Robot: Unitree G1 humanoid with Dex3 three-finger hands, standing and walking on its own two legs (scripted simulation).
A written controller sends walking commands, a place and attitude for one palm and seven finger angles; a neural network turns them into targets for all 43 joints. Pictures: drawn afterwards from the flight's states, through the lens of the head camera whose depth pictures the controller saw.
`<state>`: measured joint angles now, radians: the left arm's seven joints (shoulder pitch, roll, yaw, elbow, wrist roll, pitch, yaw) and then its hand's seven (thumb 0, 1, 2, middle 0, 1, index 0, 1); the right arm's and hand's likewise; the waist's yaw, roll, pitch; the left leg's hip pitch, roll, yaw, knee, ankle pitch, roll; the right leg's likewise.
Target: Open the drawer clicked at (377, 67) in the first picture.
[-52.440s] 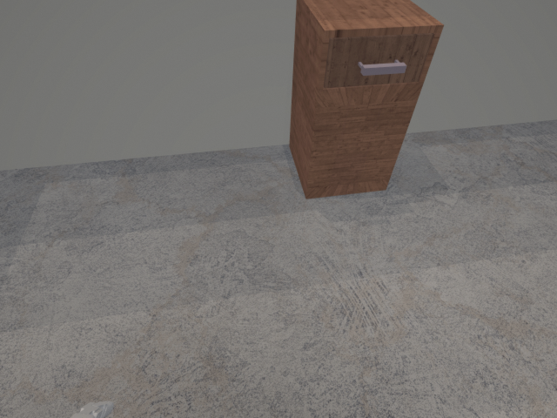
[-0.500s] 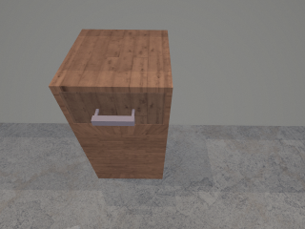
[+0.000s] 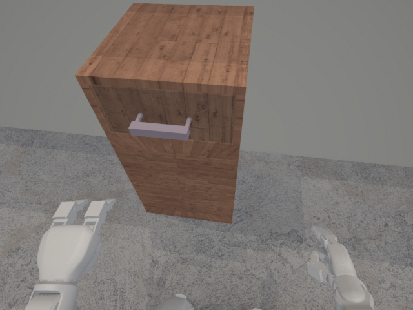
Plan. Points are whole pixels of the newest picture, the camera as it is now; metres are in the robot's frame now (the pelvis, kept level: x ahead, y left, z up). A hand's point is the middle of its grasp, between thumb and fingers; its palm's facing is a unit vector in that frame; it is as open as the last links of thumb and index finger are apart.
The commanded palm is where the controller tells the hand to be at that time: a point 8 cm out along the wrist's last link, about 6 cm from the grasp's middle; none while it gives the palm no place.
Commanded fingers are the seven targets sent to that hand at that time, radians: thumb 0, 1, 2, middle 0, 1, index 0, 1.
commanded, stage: raise the hand with hooked fingers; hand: left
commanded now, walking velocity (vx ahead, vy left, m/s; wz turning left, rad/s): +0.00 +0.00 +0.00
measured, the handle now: (161, 124) +0.55 +0.23 -0.02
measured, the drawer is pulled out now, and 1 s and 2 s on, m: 0.00 0.00 0.00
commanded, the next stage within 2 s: move the hooked fingers above the handle in 1.30 s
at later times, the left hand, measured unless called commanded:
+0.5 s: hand (100, 179) +0.30 +0.26 +0.08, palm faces +0.16 -0.07 -0.98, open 12.5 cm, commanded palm +0.28 +0.26 +0.13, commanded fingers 0.00 -0.41 0.34 -0.29 -1.14 -0.29 -1.14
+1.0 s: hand (83, 132) +0.36 +0.30 +0.14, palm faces +0.07 -0.07 -1.00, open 13.8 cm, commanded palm +0.33 +0.29 +0.18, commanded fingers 0.00 -0.50 0.30 -0.30 -1.20 -0.30 -1.20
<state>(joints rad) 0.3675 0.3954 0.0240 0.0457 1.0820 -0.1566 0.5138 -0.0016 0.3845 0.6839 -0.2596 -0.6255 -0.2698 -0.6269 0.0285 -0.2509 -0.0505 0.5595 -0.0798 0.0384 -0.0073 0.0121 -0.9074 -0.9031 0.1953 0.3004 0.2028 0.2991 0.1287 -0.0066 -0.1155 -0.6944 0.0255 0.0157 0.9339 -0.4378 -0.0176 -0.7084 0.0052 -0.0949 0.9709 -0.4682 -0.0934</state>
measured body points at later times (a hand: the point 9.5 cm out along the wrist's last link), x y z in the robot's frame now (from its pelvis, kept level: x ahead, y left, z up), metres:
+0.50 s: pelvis +0.02 +0.04 +0.03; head +0.05 +0.00 +0.48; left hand +0.29 +0.26 +0.13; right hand +0.17 -0.24 -0.08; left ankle +0.02 +0.16 -0.68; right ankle +0.01 -0.06 -0.68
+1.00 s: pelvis +0.03 +0.08 +0.05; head +0.04 +0.05 +0.50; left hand +0.36 +0.30 +0.19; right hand +0.20 -0.14 -0.06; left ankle +0.02 +0.16 -0.68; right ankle +0.01 -0.06 -0.68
